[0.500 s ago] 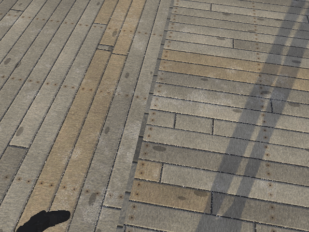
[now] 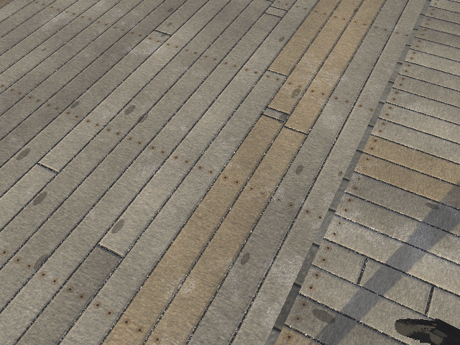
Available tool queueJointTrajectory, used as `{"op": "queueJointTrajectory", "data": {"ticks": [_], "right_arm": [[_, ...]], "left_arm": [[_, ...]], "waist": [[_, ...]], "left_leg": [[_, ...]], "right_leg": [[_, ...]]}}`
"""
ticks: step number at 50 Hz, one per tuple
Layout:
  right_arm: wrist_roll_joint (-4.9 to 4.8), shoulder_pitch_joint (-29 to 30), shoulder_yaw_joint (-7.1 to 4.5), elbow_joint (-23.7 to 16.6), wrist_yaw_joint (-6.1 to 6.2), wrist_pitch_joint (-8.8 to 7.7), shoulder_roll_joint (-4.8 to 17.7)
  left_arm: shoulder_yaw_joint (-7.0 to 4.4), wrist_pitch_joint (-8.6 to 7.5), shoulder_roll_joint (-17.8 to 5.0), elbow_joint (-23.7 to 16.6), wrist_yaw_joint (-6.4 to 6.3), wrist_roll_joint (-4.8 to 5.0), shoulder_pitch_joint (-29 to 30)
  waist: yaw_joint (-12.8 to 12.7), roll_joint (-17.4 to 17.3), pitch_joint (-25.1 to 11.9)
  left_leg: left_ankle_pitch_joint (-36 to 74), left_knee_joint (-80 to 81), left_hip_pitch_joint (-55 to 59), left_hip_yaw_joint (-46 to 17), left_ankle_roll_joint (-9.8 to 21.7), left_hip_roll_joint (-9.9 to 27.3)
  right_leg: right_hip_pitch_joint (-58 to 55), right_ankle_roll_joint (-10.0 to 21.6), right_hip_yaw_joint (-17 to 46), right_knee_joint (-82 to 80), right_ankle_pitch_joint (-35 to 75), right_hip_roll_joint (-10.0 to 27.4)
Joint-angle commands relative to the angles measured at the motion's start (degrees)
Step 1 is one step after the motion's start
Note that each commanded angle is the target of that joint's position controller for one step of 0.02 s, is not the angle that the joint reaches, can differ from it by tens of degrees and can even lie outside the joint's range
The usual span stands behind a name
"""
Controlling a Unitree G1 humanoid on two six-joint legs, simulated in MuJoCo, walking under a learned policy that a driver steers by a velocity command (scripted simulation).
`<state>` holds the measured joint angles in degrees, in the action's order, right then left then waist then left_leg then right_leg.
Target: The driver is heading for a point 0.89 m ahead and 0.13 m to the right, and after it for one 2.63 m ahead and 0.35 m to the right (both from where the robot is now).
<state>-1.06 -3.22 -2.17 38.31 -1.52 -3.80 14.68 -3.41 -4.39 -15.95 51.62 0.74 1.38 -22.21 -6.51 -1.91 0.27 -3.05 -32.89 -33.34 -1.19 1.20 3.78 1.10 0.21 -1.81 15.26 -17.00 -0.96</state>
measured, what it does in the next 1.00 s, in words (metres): walks ahead: left foot, then right foot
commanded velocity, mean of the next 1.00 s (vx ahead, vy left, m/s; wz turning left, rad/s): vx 0.50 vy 0.00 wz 0.02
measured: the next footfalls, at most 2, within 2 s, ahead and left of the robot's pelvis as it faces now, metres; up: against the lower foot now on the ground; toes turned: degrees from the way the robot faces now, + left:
left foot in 0.06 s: +0.20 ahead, +0.13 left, +0.00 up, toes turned +1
right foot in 0.58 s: +0.49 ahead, -0.12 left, +0.00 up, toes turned -2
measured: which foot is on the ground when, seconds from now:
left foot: up 0.00-0.04, down 0.06-0.60, up 0.62-1.00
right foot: down 0.00-0.08, up 0.10-0.56, down 0.58-1.00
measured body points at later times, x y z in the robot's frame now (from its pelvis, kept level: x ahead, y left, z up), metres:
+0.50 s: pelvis +0.26 +0.02 +0.00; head +0.29 +0.02 +0.45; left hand +0.48 +0.25 -0.09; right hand +0.27 -0.26 -0.12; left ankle +0.16 +0.13 -0.74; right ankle +0.44 -0.13 -0.71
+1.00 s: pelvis +0.53 -0.02 +0.00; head +0.56 -0.02 +0.45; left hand +0.54 +0.26 -0.12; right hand +0.73 -0.26 -0.09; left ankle +0.72 +0.15 -0.69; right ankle +0.45 -0.11 -0.74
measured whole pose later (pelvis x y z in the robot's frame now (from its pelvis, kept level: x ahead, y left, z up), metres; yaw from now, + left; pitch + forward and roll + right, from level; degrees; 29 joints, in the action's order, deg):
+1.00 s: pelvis +0.53 -0.02 +0.00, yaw +0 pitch +2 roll -2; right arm -0.6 -5.1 -2.7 43.8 -0.9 -3.8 15.3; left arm -2.7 -4.3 -15.5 51.3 0.5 0.6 -20.0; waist -4.5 -2.3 0.4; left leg 3.4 -35.5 -37.5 -1.9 -0.4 6.3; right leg 0.8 2.8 -2.6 12.2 -13.4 -3.4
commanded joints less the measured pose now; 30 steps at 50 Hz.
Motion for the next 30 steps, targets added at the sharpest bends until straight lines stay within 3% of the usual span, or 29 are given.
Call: {"op": "queueJointTrajectory", "data": {"ticks": [1, 2, 3, 4, 5, 6, 7, 8, 9, 10, 12, 14, 19, 24, 27, 28, 29, 30], "right_arm": [[-0.1, 2.4, -1.61, -4.9, -0.46, -1.25, 5.4], [0.27, -2.4, -2.46, -3.5, -0.28, -1.27, 6.8], [0.61, -10.6, -3.89, -1.0, 0.2, -1.17, 9.6], [1.36, -21.5, -5.18, 0.6, 0.97, -0.81, 14.4], [1.28, -22.4, -5.45, 1.4, 0.57, -0.46, 17.3], [0.63, -21.8, -4.13, 1.1, 0.36, -0.47, 12.1], [0.45, -18.2, -3.37, 0.7, 0.38, -0.63, 10.2], [0.8, -14.6, -2.91, 0.3, 0.23, -0.69, 9.1], [1.18, -11.9, -2.56, 0.1, 0.0, -0.78, 7.7], [1.57, -10.5, -2.32, 0.1, -0.06, -1.02, 6.9], [1.18, -10.1, -2.5, 0.8, -0.08, -1.76, 7.0], [1.08, -11.1, -2.92, 2.0, 0.31, -2.15, 8.3], [0.64, -14.8, -3.31, 4.5, 1.28, -1.57, 10.0], [-0.11, -19.4, -3.69, 7.8, 1.54, -0.55, 11.3], [-0.22, -18.9, -4.04, 8.8, 1.93, 0.34, 12.1], [-0.26, -17.8, -3.96, 8.7, 2.08, 0.67, 12.2], [0.14, -18.0, -3.28, 8.5, 2.28, 0.89, 10.5], [1.79, -20.8, -1.81, 7.0, 2.38, 0.49, 7.0]], "left_arm": [[-2.3, 0.27, -11.0, -2.2, -0.42, 0.38, 1.2], [-2.19, 0.49, -11.0, -2.2, -0.58, 0.51, 1.9], [-1.59, 0.49, -9.6, -2.4, -0.71, 0.15, 1.8], [-0.12, 0.12, -6.1, -4.3, -0.84, -1.7, 2.2], [1.31, -1.17, -1.3, -5.0, -0.55, -1.12, -3.6], [-0.12, -1.94, -7.4, -4.6, -0.22, 0.07, 0.1], [-0.61, -2.33, -9.0, -6.1, 0.04, 0.78, 4.7], [-0.51, -2.25, -8.2, -6.3, -0.18, 0.3, 6.7], [-0.7, -1.91, -7.7, -6.4, -0.29, -0.58, 7.5], [-0.7, -1.31, -6.9, -6.2, -0.21, -0.67, 6.4], [-0.38, -0.15, -5.0, -5.9, -0.32, -0.72, 5.6], [-0.19, 0.35, -4.4, -7.0, -0.53, -1.24, 8.7], [0.73, -0.27, -2.7, -9.4, 0.35, -1.14, 18.2], [0.84, -0.87, -3.7, -12.4, 1.69, -0.5, 25.2], [0.19, -1.25, -5.6, -12.3, 2.15, -0.65, 22.5], [-0.62, -1.32, -6.9, -10.9, 1.97, -0.87, 17.5], [-2.07, -1.29, -9.7, -8.3, 1.46, -1.07, 8.5], [-3.36, -1.03, -14.9, -6.8, 0.95, -1.65, -0.8]], "waist": [[4.1, 7.7, 1.0], [7.1, 7.2, -1.7], [10.7, 5.9, -7.0], [14.5, -2.4, -15.9], [10.9, -16.8, -21.0], [12.8, -9.6, -17.0], [12.1, -7.0, -9.9], [10.3, -2.8, -6.4], [8.7, -2.2, -3.6], [6.8, -3.3, -3.1], [5.3, -3.4, -2.5], [5.4, -2.0, -0.9], [8.4, -1.1, 1.5], [10.5, -1.6, 3.3], [8.1, -3.1, 1.5], [5.1, -3.1, -1.4], [1.5, -1.8, -7.5], [-0.2, 7.1, -16.8]], "left_leg": [[-2.1, 4.0, 5.9, 2.1, 2.0, -2.1], [-1.7, 6.1, 13.5, 3.4, 3.3, -3.5], [-1.0, 5.9, 25.9, 2.5, 5.1, -2.9], [1.8, 4.3, 42.6, -11.7, 9.4, 9.6], [-9.5, 11.6, 55.5, -36.5, 17.6, 19.4], [-16.7, 14.4, 52.6, -37.1, 16.0, 17.8], [-14.4, 15.4, 45.8, -29.2, 14.1, 15.8], [-9.0, 16.7, 38.5, -23.5, 13.2, 13.3], [-4.5, 18.5, 32.5, -19.7, 12.9, 11.4], [-1.8, 20.3, 28.5, -17.1, 12.7, 10.3], [1.8, 22.9, 24.7, -13.5, 13.3, 9.4], [4.8, 24.4, 23.8, -10.6, 13.7, 9.2], [4.8, 25.4, 24.1, -3.8, 11.1, 6.8], [3.7, 22.4, 31.4, -4.3, 9.9, 9.9], [13.1, 17.1, 35.6, -4.5, 8.2, 11.1], [22.0, 11.1, 35.3, -2.8, 7.0, 9.3], [24.3, 0.2, 31.3, -0.3, 5.2, 6.2], [6.8, -19.7, 17.0, 2.7, 2.6, 1.6]], "right_leg": [[0.6, 8.6, 8.4, 0.1, 24.5, 15.5], [1.2, 7.4, 6.4, 5.7, 32.7, 13.9], [5.0, 5.7, 3.6, 16.0, 35.9, 11.1], [17.0, 3.1, 0.4, 35.3, 19.3, 7.4], [37.0, 0.7, 2.3, 51.6, -15.2, -1.1], [43.6, 1.2, 7.4, 57.6, -15.9, 2.2], [46.1, 1.9, 6.3, 57.7, -10.4, 4.6], [43.9, 1.7, 5.2, 55.4, -5.5, 6.7], [41.6, 1.2, 5.2, 52.2, -2.5, 8.1], [38.2, 0.9, 5.6, 50.5, -0.5, 9.1], [36.0, -0.1, 5.1, 47.5, 1.5, 9.4], [38.0, -1.1, 5.0, 42.7, 5.9, 9.5], [35.9, -1.2, 3.3, 24.7, 20.7, 7.5], [35.5, 0.6, 3.0, 16.5, 19.4, 5.6], [30.2, 3.0, 1.6, 13.9, 13.2, 3.8], [22.8, 4.2, -0.3, 12.3, 12.9, 2.0], [9.5, 6.1, 0.1, 13.2, 14.5, 2.3], [-9.8, 11.1, 14.6, 16.0, 17.7, 14.7]]}}
Over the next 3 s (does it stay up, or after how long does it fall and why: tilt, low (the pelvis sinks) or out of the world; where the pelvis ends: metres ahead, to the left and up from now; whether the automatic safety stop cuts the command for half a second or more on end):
stays up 0.95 0.01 0.00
